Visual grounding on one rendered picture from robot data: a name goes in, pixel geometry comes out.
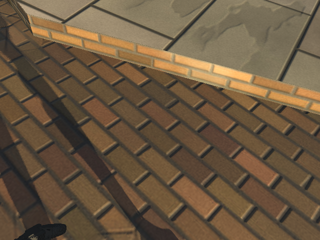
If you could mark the left robot hand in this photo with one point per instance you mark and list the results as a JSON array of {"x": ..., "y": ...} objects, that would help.
[{"x": 43, "y": 232}]

